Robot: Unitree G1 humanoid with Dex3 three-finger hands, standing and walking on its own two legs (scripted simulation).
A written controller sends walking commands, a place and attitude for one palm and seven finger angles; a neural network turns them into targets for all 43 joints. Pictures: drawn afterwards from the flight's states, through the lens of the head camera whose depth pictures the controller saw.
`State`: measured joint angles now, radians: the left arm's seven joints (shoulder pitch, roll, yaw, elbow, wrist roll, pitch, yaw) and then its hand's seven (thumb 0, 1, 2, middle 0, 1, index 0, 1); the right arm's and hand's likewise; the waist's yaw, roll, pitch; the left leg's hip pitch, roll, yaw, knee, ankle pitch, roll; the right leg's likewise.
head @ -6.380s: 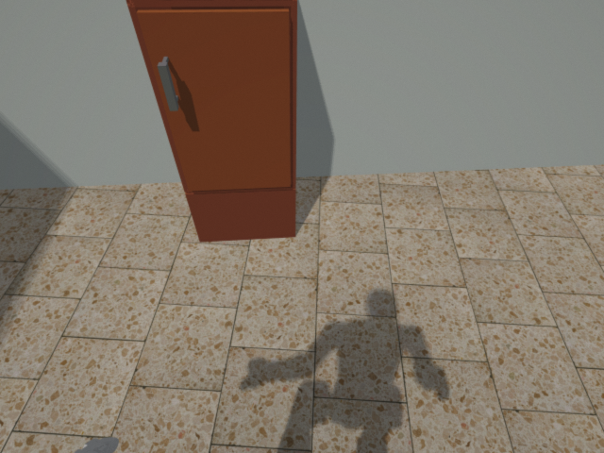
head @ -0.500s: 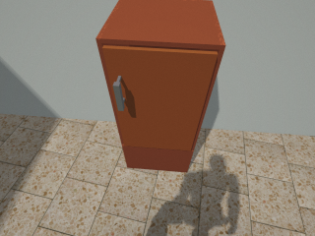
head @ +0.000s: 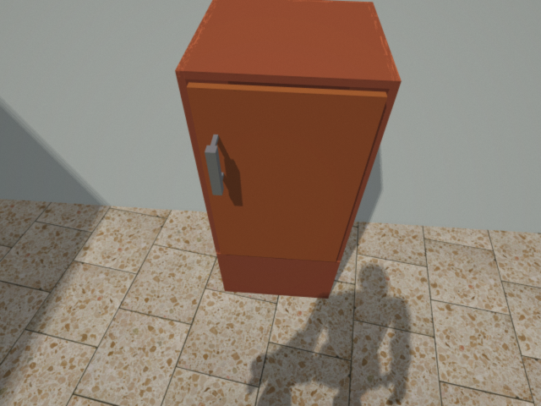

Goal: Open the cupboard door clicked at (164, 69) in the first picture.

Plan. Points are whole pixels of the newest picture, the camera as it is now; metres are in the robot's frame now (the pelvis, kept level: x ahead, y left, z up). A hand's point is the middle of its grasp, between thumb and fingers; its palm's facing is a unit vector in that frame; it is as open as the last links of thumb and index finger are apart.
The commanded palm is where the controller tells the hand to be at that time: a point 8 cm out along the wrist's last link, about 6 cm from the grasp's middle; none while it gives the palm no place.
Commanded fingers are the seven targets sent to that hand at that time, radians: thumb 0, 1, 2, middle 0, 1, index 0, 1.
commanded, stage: shuffle to correct the standing spot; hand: left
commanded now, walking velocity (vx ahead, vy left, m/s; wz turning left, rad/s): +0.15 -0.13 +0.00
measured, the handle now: (216, 165) +0.59 +0.16 -0.02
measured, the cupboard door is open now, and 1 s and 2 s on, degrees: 0 0 0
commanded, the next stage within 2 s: come to a stop and stand still in 0.08 s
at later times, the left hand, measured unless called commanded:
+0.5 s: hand out of the picture +0.02 +0.13 -0.18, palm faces +0.06 -0.98 -0.17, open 7.4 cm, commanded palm none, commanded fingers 0.00 0.90 0.90 -0.20 -0.30 -0.20 -0.30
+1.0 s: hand out of the picture +0.07 +0.18 -0.17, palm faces +0.01 -0.96 -0.27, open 7.4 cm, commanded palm none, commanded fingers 0.00 0.90 0.90 -0.20 -0.30 -0.20 -0.30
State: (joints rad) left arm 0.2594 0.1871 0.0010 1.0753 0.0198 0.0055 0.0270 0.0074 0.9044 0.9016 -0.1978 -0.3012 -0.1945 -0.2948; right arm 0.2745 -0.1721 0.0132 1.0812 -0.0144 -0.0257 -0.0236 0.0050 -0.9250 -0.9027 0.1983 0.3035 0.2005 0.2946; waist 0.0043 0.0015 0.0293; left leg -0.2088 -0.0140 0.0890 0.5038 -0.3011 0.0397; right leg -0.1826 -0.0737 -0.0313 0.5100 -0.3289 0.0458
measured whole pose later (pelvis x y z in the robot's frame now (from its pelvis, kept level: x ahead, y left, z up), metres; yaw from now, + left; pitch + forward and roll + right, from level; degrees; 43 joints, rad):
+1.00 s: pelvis +0.01 -0.02 -0.01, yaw +0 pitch +0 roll +0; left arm 0.28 0.23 0.01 0.87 0.02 0.02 0.03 0.01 0.90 0.90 -0.20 -0.30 -0.20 -0.30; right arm 0.22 -0.20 -0.02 0.89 -0.02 0.01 -0.02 0.00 -0.91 -0.90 0.20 0.30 0.20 0.29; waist 0.00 0.01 0.02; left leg -0.35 0.00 0.06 0.65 -0.30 0.03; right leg -0.22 -0.03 -0.05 0.63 -0.41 0.01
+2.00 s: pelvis -0.04 -0.01 +0.00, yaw +0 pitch -2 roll -1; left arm 0.43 0.12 -0.01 1.09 0.03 0.00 0.04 0.01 0.90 0.90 -0.20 -0.30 -0.20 -0.29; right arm 0.31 -0.14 -0.02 1.11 -0.01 0.01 -0.01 0.00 -0.92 -0.90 0.20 0.30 0.20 0.29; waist 0.01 0.00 -0.02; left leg -0.30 -0.02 0.05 0.44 -0.11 0.05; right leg -0.19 -0.04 -0.06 0.46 -0.24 0.03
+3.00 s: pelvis +0.06 -0.05 +0.00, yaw -1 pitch +0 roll +0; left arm 0.22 0.14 0.03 1.02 0.02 -0.03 0.02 0.02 0.92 0.90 -0.20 -0.30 -0.19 -0.29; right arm 0.38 -0.13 -0.03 1.14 -0.02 -0.01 -0.02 0.00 -0.91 -0.90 0.20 0.30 0.20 0.29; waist -0.03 0.04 0.02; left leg -0.27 0.03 0.07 0.63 -0.42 0.00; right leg -0.28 -0.04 -0.11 0.54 -0.25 -0.02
